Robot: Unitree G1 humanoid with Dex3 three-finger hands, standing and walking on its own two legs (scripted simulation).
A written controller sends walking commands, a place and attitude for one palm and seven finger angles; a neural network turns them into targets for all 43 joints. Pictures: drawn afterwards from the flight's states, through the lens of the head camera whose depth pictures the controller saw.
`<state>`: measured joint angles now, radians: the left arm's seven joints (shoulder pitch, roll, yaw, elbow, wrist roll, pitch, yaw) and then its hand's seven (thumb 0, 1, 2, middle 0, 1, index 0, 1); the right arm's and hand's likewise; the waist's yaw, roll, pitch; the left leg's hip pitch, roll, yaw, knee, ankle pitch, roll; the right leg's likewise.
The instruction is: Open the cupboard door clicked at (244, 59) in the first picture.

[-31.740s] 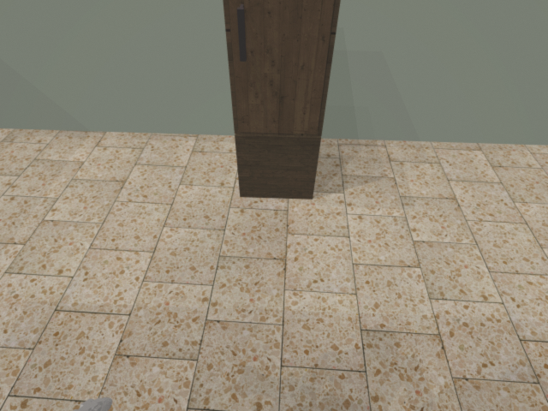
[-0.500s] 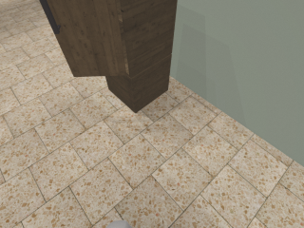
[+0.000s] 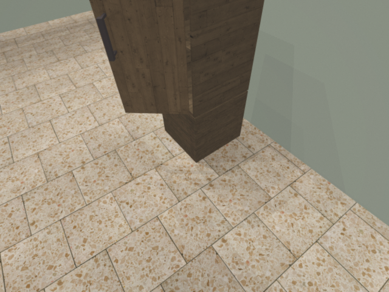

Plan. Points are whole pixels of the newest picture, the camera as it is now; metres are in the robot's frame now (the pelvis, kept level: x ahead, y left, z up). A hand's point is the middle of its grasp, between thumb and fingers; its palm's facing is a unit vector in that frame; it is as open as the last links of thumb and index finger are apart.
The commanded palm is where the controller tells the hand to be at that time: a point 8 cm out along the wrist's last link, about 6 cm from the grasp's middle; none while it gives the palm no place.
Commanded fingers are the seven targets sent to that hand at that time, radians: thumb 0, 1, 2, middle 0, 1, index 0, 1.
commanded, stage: take the last steps up to it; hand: left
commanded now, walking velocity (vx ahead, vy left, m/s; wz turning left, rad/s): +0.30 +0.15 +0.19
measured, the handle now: (108, 37) +0.96 +0.38 +0.07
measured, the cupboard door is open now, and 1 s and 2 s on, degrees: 50 50 50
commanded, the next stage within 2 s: come to a stop and stand still in 1.00 s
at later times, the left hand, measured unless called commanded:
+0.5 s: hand out of the picture +0.02 +0.23 -0.18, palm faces +0.24 -0.96 -0.17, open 7.4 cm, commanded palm none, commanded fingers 0.00 0.90 0.90 -0.20 -0.30 -0.20 -0.30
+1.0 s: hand (108, 182) +0.44 +0.30 -0.15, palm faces +0.04 -0.97 -0.22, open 7.4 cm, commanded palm none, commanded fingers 0.00 0.90 0.90 -0.20 -0.30 -0.20 -0.30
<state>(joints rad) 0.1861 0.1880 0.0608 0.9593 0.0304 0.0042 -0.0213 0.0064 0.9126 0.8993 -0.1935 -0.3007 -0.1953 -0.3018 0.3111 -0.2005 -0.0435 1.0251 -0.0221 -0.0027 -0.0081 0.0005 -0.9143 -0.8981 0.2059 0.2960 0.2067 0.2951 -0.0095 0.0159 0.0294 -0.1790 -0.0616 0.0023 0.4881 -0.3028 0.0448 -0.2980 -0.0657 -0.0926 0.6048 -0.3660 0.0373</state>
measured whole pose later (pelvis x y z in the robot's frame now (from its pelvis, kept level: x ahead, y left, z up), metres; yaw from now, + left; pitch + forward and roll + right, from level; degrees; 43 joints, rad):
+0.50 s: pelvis +0.15 +0.09 -0.02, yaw +8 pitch +1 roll +0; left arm 0.45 0.14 0.05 1.15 0.03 -0.03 0.00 0.01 0.91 0.90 -0.20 -0.30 -0.20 -0.30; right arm 0.15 -0.19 -0.05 1.00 -0.03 -0.04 0.03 0.01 -0.91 -0.90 0.20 0.30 0.20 0.29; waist 0.05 -0.03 0.07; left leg -0.43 0.04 0.12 0.61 -0.19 0.02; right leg -0.08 -0.21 -0.17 0.67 -0.50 0.07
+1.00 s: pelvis +0.32 +0.12 -0.01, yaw +3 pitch -1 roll +2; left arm 0.11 0.15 0.05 0.95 0.03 -0.05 -0.01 0.00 0.91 0.90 -0.19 -0.30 -0.19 -0.30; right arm 0.40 -0.15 -0.03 1.14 -0.02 -0.03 -0.01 0.00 -0.91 -0.90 0.20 0.30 0.20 0.29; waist -0.04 0.02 0.06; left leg -0.15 0.00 0.15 0.75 -0.50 0.01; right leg -0.36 -0.05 -0.12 0.63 -0.25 -0.06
